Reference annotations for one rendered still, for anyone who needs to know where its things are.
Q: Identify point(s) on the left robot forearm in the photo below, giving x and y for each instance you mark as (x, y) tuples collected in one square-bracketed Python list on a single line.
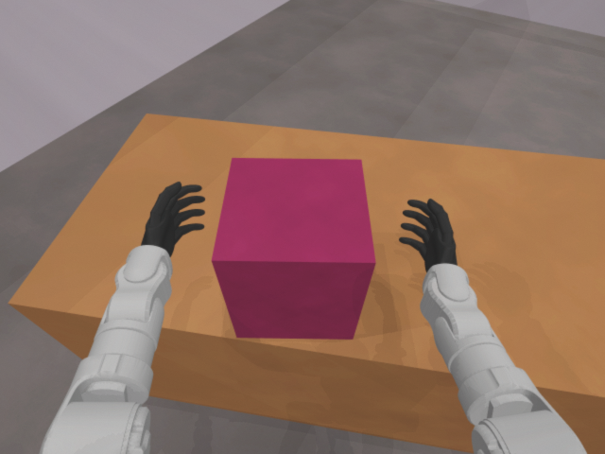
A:
[(118, 368)]

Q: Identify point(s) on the right robot forearm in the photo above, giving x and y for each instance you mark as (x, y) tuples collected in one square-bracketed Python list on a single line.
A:
[(489, 384)]

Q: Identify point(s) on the left robot hand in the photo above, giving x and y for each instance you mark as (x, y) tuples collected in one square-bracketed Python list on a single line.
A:
[(163, 227)]

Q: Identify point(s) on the robot right upper arm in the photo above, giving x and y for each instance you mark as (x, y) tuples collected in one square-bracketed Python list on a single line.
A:
[(536, 432)]

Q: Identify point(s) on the pedestal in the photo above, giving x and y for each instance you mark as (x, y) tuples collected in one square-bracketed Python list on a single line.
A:
[(529, 230)]

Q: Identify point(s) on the robot left upper arm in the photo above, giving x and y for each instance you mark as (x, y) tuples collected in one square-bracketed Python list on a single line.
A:
[(102, 428)]

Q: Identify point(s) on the carton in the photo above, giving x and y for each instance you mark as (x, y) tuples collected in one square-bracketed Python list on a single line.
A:
[(294, 255)]

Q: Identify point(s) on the right robot hand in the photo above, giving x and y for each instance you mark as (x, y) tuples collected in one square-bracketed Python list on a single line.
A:
[(438, 245)]

